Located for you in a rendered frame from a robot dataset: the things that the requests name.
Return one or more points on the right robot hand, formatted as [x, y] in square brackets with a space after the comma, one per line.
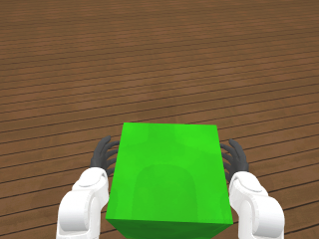
[237, 159]

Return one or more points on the robot left forearm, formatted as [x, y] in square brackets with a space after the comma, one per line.
[79, 214]

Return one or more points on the left robot hand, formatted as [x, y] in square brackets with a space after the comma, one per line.
[101, 154]

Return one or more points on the robot right forearm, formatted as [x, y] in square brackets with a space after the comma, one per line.
[259, 215]

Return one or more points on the carton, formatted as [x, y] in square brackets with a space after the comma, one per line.
[169, 182]

